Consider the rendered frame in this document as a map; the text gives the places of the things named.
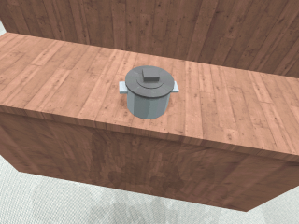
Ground table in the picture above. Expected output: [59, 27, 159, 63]
[0, 0, 299, 212]

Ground lid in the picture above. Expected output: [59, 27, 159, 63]
[125, 65, 175, 99]

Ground knob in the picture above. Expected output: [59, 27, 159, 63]
[142, 68, 160, 82]

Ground pot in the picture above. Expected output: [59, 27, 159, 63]
[119, 81, 179, 119]

